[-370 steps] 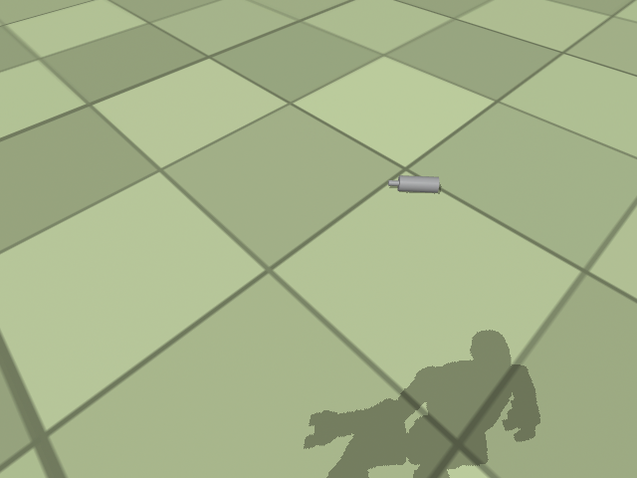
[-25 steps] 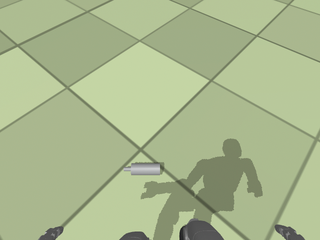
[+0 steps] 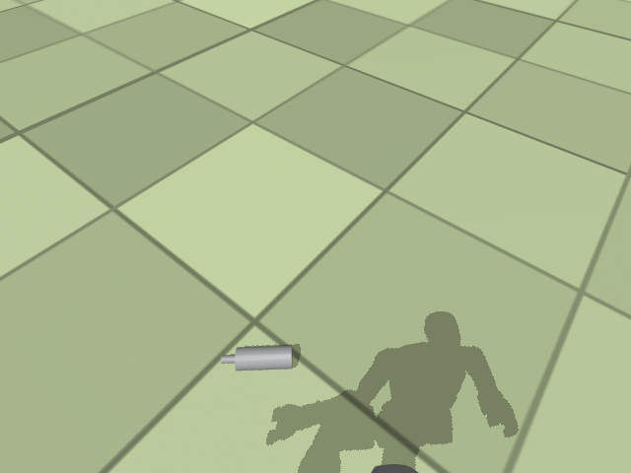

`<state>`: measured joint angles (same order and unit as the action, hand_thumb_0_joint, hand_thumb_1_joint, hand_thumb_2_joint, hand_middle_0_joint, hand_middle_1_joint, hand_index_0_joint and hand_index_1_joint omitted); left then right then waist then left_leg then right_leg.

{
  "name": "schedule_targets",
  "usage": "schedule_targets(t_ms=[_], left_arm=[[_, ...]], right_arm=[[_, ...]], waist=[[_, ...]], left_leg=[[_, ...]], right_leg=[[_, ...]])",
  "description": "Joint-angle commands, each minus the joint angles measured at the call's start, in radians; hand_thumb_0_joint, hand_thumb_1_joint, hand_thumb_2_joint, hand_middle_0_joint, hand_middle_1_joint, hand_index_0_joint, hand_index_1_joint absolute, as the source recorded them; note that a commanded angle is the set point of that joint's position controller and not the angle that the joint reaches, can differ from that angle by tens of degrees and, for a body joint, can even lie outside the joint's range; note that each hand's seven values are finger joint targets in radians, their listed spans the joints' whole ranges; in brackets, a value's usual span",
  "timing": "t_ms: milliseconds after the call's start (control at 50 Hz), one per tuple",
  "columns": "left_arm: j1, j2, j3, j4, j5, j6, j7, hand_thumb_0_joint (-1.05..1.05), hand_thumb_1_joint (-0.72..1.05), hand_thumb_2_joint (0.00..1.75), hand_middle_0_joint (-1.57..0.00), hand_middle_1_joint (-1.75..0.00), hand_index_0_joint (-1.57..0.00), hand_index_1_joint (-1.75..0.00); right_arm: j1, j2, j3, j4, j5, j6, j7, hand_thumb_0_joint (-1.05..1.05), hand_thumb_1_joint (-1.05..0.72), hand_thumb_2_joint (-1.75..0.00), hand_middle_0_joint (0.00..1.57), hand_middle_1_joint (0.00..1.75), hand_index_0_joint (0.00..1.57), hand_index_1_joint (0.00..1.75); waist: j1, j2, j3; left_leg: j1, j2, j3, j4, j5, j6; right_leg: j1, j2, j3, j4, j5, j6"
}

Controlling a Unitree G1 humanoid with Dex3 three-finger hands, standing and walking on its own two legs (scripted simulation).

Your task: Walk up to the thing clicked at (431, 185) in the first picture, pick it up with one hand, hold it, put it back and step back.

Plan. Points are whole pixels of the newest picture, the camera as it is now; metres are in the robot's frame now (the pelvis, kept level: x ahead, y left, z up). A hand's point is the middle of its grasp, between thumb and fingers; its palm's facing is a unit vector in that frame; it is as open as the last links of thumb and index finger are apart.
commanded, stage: walk up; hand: left
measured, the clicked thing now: (257, 358) +0.56 +0.18 -0.73
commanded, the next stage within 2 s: none
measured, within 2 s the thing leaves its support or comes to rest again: neither
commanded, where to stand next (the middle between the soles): +0.10 +0.02 m, yaw +0 degrees
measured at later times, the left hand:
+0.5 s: hand out of the picture +0.10 +0.30 -0.18, palm faces +0.04 -0.91 -0.42, open 7.4 cm
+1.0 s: hand out of the picture -0.05 +0.29 -0.14, palm faces +0.02 -0.91 -0.41, open 7.4 cm
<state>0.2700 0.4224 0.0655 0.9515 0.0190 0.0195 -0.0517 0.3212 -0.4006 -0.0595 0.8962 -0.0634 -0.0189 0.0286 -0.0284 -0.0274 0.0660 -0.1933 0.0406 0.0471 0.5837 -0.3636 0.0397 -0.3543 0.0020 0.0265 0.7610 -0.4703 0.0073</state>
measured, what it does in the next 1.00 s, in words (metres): steps on the spot: right foot, then left foot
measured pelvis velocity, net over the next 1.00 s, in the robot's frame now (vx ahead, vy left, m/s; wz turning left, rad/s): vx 0.01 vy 0.00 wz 0.02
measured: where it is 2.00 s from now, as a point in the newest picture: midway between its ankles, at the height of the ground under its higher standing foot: outside the picture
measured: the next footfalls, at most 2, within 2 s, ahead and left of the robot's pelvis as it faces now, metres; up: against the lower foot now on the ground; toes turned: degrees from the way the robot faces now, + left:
right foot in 0.04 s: +0.07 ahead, -0.13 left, +0.00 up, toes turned -1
left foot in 0.40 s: +0.14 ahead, +0.15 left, +0.00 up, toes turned +1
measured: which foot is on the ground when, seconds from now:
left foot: down 0.00-0.06, up 0.08-0.38, down 0.40-0.72, up 0.74-1.00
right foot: up 0.00-0.02, down 0.04-0.42, up 0.44-0.66, down 0.68-1.00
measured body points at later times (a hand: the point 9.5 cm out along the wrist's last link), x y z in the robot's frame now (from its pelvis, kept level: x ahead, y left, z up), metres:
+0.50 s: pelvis +0.00 +0.02 -0.03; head +0.07 +0.03 +0.41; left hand +0.09 +0.35 -0.15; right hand +0.14 -0.28 -0.14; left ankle +0.10 +0.15 -0.73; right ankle +0.00 -0.13 -0.68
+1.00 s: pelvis +0.01 +0.00 +0.00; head +0.04 +0.01 +0.45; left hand -0.05 +0.34 -0.11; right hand +0.08 -0.33 -0.11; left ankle +0.12 +0.13 -0.72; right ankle -0.07 -0.10 -0.73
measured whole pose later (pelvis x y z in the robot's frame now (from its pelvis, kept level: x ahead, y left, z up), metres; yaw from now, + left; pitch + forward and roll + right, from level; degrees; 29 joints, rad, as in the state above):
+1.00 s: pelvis +0.01 +0.00 +0.00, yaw +1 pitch -3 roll +0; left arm 0.46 0.43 0.08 0.92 0.03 -0.01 -0.03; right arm 0.30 -0.44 -0.07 0.92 -0.01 -0.01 0.03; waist 0.06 0.00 0.11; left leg -0.43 0.02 0.02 0.67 -0.25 0.01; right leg -0.05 0.00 -0.04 0.53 -0.43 -0.02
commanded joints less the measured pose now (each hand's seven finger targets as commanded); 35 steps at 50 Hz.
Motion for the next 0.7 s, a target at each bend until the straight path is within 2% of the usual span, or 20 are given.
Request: schedule_targets(t_ms=[0, 20, 40, 60, 80, 120, 160, 200, 240, 320, 360, 380, 400, 420, 440, 480, 560, 620, 660, 680], left_arm=[[0.085, 0.169, 0.058, -0.057, 0.001, -0.098, 0.052, 0.0, 0.9, 0.9, -0.2, -0.3, -0.2, -0.3], [0.211, 0.223, 0.077, -0.032, 0.007, -0.107, 0.066, 0.0, 0.9, 0.9, -0.2, -0.3, -0.2, -0.3], [0.252, 0.337, 0.102, -0.045, 0.022, -0.118, 0.079, 0.0, 0.9, 0.9, -0.2, -0.3, -0.2, -0.3], [0.189, 0.364, 0.098, -0.064, 0.012, -0.115, 0.081, 0.0, 0.9, 0.9, -0.2, -0.3, -0.2, -0.3], [0.134, 0.352, 0.093, -0.087, -0.002, -0.12, 0.09, 0.0, 0.9, 0.9, -0.2, -0.3, -0.2, -0.3], [0.09, 0.301, 0.074, -0.1, -0.004, -0.13, 0.102, 0.0, 0.9, 0.9, -0.2, -0.3, -0.2, -0.3], [0.051, 0.265, 0.056, -0.108, -0.001, -0.133, 0.102, 0.0, 0.9, 0.9, -0.2, -0.3, -0.2, -0.3], [-0.014, 0.209, 0.035, -0.129, 0.002, -0.125, 0.095, 0.0, 0.9, 0.9, -0.2, -0.3, -0.2, -0.3], [-0.045, 0.205, 0.031, -0.146, 0.0, -0.094, 0.093, 0.0, 0.9, 0.9, -0.2, -0.3, -0.2, -0.3], [-0.062, 0.223, 0.034, -0.192, -0.01, -0.019, 0.091, 0.0, 0.9, 0.9, -0.2, -0.3, -0.2, -0.3], [-0.078, 0.21, 0.023, -0.194, -0.023, -0.002, 0.094, 0.0, 0.9, 0.9, -0.2, -0.3, -0.2, -0.3], [-0.042, 0.176, 0.018, -0.193, -0.037, 0.001, 0.097, 0.0, 0.9, 0.9, -0.2, -0.3, -0.2, -0.3], [-0.008, 0.15, 0.017, -0.192, -0.055, 0.008, 0.107, 0.0, 0.9, 0.9, -0.2, -0.3, -0.2, -0.3], [-0.006, 0.173, 0.023, -0.179, -0.043, 0.022, 0.121, 0.0, 0.9, 0.9, -0.2, -0.3, -0.2, -0.3], [-0.03, 0.19, 0.03, -0.162, -0.039, 0.028, 0.123, 0.0, 0.9, 0.9, -0.2, -0.3, -0.2, -0.3], [-0.007, 0.186, 0.035, -0.131, -0.036, 0.031, 0.11, 0.0, 0.9, 0.9, -0.2, -0.3, -0.2, -0.3], [0.024, 0.19, 0.053, -0.114, 0.004, 0.014, 0.058, 0.0, 0.9, 0.9, -0.2, -0.3, -0.2, -0.3], [0.107, 0.184, 0.074, -0.083, 0.021, 0.005, 0.032, 0.0, 0.9, 0.9, -0.2, -0.3, -0.2, -0.3], [0.237, 0.175, 0.097, -0.035, 0.039, -0.006, 0.03, 0.0, 0.9, 0.9, -0.2, -0.3, -0.2, -0.3], [0.256, 0.224, 0.111, -0.047, 0.055, -0.009, 0.032, 0.0, 0.9, 0.9, -0.2, -0.3, -0.2, -0.3]], right_arm=[[-0.079, -0.226, -0.068, -0.123, 0.009, 0.014, 0.017, 0.0, -0.9, -0.9, 0.2, 0.3, 0.2, 0.3], [-0.071, -0.176, -0.053, -0.142, 0.02, 0.017, 0.017, 0.0, -0.9, -0.9, 0.2, 0.3, 0.2, 0.3], [-0.094, -0.127, -0.032, -0.205, 0.033, 0.011, 0.021, 0.0, -0.9, -0.9, 0.2, 0.3, 0.2, 0.3], [-0.127, -0.209, -0.057, -0.202, 0.025, 0.022, 0.006, 0.0, -0.9, -0.9, 0.2, 0.3, 0.2, 0.3], [-0.117, -0.254, -0.075, -0.189, 0.021, 0.029, 0.01, 0.0, -0.9, -0.9, 0.2, 0.3, 0.2, 0.3], [-0.053, -0.235, -0.079, -0.152, 0.025, 0.034, 0.024, 0.0, -0.9, -0.9, 0.2, 0.3, 0.2, 0.3], [0.025, -0.204, -0.077, -0.102, 0.035, 0.045, 0.02, 0.0, -0.9, -0.9, 0.2, 0.3, 0.2, 0.3], [0.021, -0.158, -0.06, -0.072, 0.064, 0.048, 0.003, 0.0, -0.9, -0.9, 0.2, 0.3, 0.2, 0.3], [-0.017, -0.149, -0.042, -0.073, 0.079, 0.042, -0.016, 0.0, -0.9, -0.9, 0.2, 0.3, 0.2, 0.3], [-0.035, -0.193, -0.051, -0.076, 0.072, 0.037, -0.048, 0.0, -0.9, -0.9, 0.2, 0.3, 0.2, 0.3], [-0.018, -0.205, -0.059, -0.065, 0.063, 0.029, -0.05, 0.0, -0.9, -0.9, 0.2, 0.3, 0.2, 0.3], [-0.031, -0.264, -0.072, -0.083, 0.049, 0.027, -0.051, 0.0, -0.9, -0.9, 0.2, 0.3, 0.2, 0.3], [-0.064, -0.311, -0.078, -0.117, 0.047, 0.028, -0.044, 0.0, -0.9, -0.9, 0.2, 0.3, 0.2, 0.3], [-0.062, -0.357, -0.095, -0.117, 0.063, 0.029, -0.044, 0.0, -0.9, -0.9, 0.2, 0.3, 0.2, 0.3], [-0.101, -0.331, -0.094, -0.12, 0.065, 0.031, -0.053, 0.0, -0.9, -0.9, 0.2, 0.3, 0.2, 0.3], [-0.193, -0.271, -0.075, -0.129, 0.054, 0.027, -0.069, 0.0, -0.9, -0.9, 0.2, 0.3, 0.2, 0.3], [-0.157, -0.276, -0.081, -0.122, 0.027, 0.001, -0.059, 0.0, -0.9, -0.9, 0.2, 0.3, 0.2, 0.3], [-0.128, -0.317, -0.093, -0.11, 0.006, 0.005, -0.047, 0.0, -0.9, -0.9, 0.2, 0.3, 0.2, 0.3], [-0.163, -0.272, -0.081, -0.111, -0.001, 0.021, -0.046, 0.0, -0.9, -0.9, 0.2, 0.3, 0.2, 0.3], [-0.195, -0.172, -0.054, -0.127, 0.012, 0.021, -0.05, 0.0, -0.9, -0.9, 0.2, 0.3, 0.2, 0.3]], waist=[[0.066, 0.133, -0.032], [0.127, -0.015, -0.106], [0.134, -0.202, -0.088], [0.112, -0.042, -0.015], [0.084, 0.07, 0.042], [0.043, 0.027, 0.064], [0.012, -0.075, 0.071], [0.004, -0.139, 0.068], [0.019, -0.252, 0.047], [0.016, -0.205, -0.063], [-0.005, -0.117, -0.096], [0.002, 0.051, -0.132], [0.02, 0.185, -0.16], [-0.005, 0.23, -0.226], [0.006, 0.176, -0.199], [0.053, 0.162, -0.155], [0.019, 0.193, -0.184], [0.043, 0.253, -0.157], [0.128, 0.173, -0.084], [0.171, -0.127, -0.005]], left_leg=[[-0.074, 0.073, -0.109, 0.006, -0.025, 0.116], [-0.222, 0.025, -0.065, 0.256, 0.03, 0.081], [-0.555, -0.093, -0.066, 0.446, -0.174, 0.012], [-0.563, -0.004, -0.227, 0.498, -0.206, 0.008], [-0.557, 0.028, -0.271, 0.544, -0.154, -0.004], [-0.509, 0.04, -0.269, 0.514, -0.057, -0.018], [-0.344, 0.005, -0.246, 0.487, 0.01, -0.036], [-0.188, -0.027, -0.212, 0.386, 0.011, -0.045], [-0.195, -0.059, -0.111, 0.32, 0.023, -0.044], [-0.14, -0.088, 0.008, 0.165, 0.105, -0.03], [-0.042, -0.069, -0.008, 0.0, 0.412, -0.015], [-0.003, 0.08, -0.2, -0.036, 0.707, 0.045], [0.014, 0.279, -0.455, -0.091, 0.946, 0.184], [0.004, 0.369, -0.566, -0.108, 0.891, 0.286], [-0.071, 0.346, -0.539, -0.122, 0.741, 0.285], [-0.126, 0.253, -0.369, -0.098, 0.441, 0.211], [-0.056, 0.192, -0.39, -0.179, -0.279, 0.154], [-0.159, 0.214, -0.371, -0.235, -0.339, 0.143], [-0.364, 0.072, -0.175, -0.102, -0.293, 0.012], [-0.61, -0.048, -0.048, 0.248, -0.332, -0.041]], right_leg=[[0.244, 0.07, -0.165, -0.398, 0.184, -0.008], [0.458, -0.02, -0.005, -0.424, 0.182, -0.023], [0.557, -0.306, 0.542, -0.509, 0.033, -0.138], [0.374, -0.478, 0.721, -0.558, -0.126, -0.26], [0.315, -0.451, 0.618, -0.547, -0.143, -0.275], [0.263, -0.33, 0.378, -0.494, 0.041, -0.198], [0.103, -0.26, 0.18, -0.463, 0.353, -0.161], [-0.011, -0.224, 0.04, -0.361, 0.794, -0.158], [0.03, -0.211, 0.002, -0.285, 0.976, -0.164], [0.071, -0.18, 0.009, -0.06, 0.83, -0.157], [0.024, -0.138, 0.017, 0.048, 0.63, -0.103], [-0.019, -0.058, 0.006, 0.199, 0.458, -0.056], [-0.09, 0.053, -0.001, 0.385, -0.035, -0.032], [-0.078, 0.074, 0.094, 0.547, -0.245, -0.036], [-0.08, 0.07, 0.154, 0.624, -0.214, -0.037], [-0.1, 0.041, 0.156, 0.62, -0.098, -0.045], [-0.085, 0.015, 0.037, 0.266, -0.111, -0.021], [0.107, 0.035, -0.057, -0.01, -0.271, -0.05], [0.375, 0.054, -0.105, -0.359, -0.042, -0.074], [0.397, -0.114, 0.257, -0.517, -0.283, -0.133]])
